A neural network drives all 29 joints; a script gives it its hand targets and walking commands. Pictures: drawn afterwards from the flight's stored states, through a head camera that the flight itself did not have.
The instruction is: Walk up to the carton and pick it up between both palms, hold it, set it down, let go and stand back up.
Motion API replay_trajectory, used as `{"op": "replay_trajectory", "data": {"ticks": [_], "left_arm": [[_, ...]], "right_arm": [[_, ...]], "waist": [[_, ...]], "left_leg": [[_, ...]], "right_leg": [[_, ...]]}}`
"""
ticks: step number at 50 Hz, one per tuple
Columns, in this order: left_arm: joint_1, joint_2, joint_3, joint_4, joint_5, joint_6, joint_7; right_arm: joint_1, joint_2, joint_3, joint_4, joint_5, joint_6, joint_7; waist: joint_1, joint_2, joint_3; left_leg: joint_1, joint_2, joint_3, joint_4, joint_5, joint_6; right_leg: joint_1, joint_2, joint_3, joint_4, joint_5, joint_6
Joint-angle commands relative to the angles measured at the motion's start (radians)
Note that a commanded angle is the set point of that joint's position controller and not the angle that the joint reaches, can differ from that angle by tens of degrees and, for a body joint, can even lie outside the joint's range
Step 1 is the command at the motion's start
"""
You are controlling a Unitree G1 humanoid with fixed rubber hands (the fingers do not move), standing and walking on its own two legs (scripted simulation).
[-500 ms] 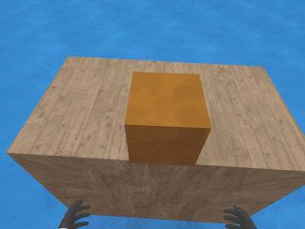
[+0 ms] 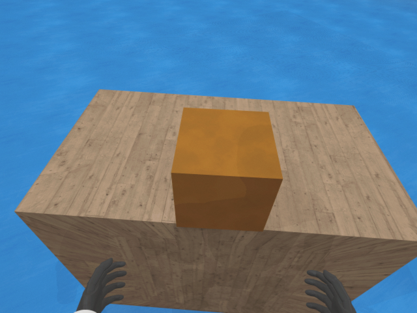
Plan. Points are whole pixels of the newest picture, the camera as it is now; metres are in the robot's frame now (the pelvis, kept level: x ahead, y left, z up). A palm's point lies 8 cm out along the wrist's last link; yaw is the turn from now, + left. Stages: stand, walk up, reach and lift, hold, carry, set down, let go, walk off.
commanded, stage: reach and lift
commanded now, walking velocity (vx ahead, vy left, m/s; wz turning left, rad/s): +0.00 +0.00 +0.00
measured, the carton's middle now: (222, 169) +0.44 +0.02 +0.04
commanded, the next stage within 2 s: none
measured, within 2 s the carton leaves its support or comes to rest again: neither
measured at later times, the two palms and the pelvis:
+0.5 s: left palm (96, 267) +0.19 +0.22 +0.03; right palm (336, 281) +0.22 -0.19 +0.03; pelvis +0.01 +0.00 +0.00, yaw +0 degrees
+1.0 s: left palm (110, 215) +0.27 +0.21 +0.08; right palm (334, 227) +0.29 -0.18 +0.07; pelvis +0.01 -0.01 +0.00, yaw +0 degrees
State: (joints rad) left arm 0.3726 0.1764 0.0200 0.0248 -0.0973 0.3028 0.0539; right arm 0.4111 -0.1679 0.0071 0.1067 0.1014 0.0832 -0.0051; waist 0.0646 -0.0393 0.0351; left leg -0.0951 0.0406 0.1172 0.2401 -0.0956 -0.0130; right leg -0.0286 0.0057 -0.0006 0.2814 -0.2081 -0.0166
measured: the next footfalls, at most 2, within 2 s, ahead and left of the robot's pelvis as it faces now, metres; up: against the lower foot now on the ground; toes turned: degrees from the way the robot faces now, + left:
none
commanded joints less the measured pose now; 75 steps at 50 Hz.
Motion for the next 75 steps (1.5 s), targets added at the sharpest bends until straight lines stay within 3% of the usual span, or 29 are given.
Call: {"op": "replay_trajectory", "data": {"ticks": [1, 9, 19, 32, 37, 43, 51, 61, 67, 75], "left_arm": [[-0.075, 0.086, 0.027, -0.204, -0.007, -0.061, 0.011], [-0.097, 0.091, 0.018, -0.241, -0.028, -0.071, 0.023], [-0.086, 0.076, 0.004, -0.326, -0.043, -0.13, 0.028], [-0.18, 0.069, 0.012, -0.356, -0.048, -0.179, 0.02], [-0.272, 0.069, 0.037, -0.342, -0.04, -0.118, 0.012], [-0.388, 0.069, 0.068, -0.389, -0.041, -0.026, 0.004], [-0.543, 0.073, 0.135, -0.368, -0.028, 0.107, -0.017], [-0.77, 0.101, 0.186, -0.332, -0.036, 0.212, -0.012], [-0.918, 0.128, 0.208, -0.268, -0.028, 0.266, -0.005], [-1.093, 0.169, 0.229, -0.192, -0.021, 0.324, -0.005]], "right_arm": [[-0.045, -0.072, -0.044, -0.203, 0.012, -0.039, -0.007], [-0.074, -0.061, -0.043, -0.262, 0.041, -0.019, -0.013], [-0.089, -0.086, -0.045, -0.311, 0.065, -0.063, -0.03], [-0.208, -0.078, -0.023, -0.34, 0.096, -0.107, -0.062], [-0.303, -0.08, -0.026, -0.317, 0.104, -0.067, -0.083], [-0.431, -0.099, -0.016, -0.34, 0.136, -0.016, -0.113], [-0.612, -0.136, -0.001, -0.257, 0.181, 0.052, -0.147], [-0.889, -0.195, -0.002, -0.213, 0.223, 0.117, -0.153], [-1.027, -0.222, -0.013, -0.099, 0.248, 0.169, -0.15], [-1.235, -0.255, -0.006, 0.002, 0.288, 0.213, -0.159]], "waist": [[0.009, 0.021, -0.046], [0.016, 0.027, -0.051], [0.006, 0.039, -0.109], [0.004, 0.017, -0.126], [0.004, 0.013, -0.114], [-0.004, 0.026, -0.181], [-0.021, 0.028, -0.208], [-0.015, 0.017, -0.293], [-0.021, 0.033, -0.324], [-0.03, 0.036, -0.408]], "left_leg": [[0.262, -0.053, -0.035, 0.034, 0.118, -0.004], [0.24, -0.042, -0.047, 0.027, 0.085, 0.001], [0.286, -0.035, -0.07, 0.054, 0.231, -0.016], [0.279, -0.036, -0.083, 0.059, 0.223, -0.004], [0.268, -0.036, -0.078, 0.048, 0.181, 0.003], [0.293, -0.041, -0.073, 0.062, 0.233, 0.001], [0.321, -0.036, -0.072, 0.068, 0.243, -0.001], [0.309, -0.03, -0.06, 0.077, 0.208, 0.008], [0.287, -0.026, -0.055, 0.08, 0.169, 0.015], [0.265, -0.031, -0.056, 0.102, 0.193, 0.023]], "right_leg": [[-0.316, 0.006, 0.013, -0.127, -0.014, 0.0], [-0.323, 0.0, 0.027, -0.122, -0.039, -0.001], [-0.287, 0.016, 0.021, -0.102, 0.103, -0.004], [-0.25, 0.002, 0.036, -0.086, 0.175, 0.01], [-0.244, -0.001, 0.041, -0.087, 0.164, 0.017], [-0.232, 0.006, 0.037, -0.069, 0.252, 0.029], [-0.223, 0.015, 0.032, -0.051, 0.321, 0.045], [-0.22, 0.03, 0.019, -0.029, 0.318, 0.059], [-0.223, 0.029, 0.02, -0.021, 0.29, 0.06], [-0.188, 0.03, 0.015, 0.005, 0.361, 0.073]]}}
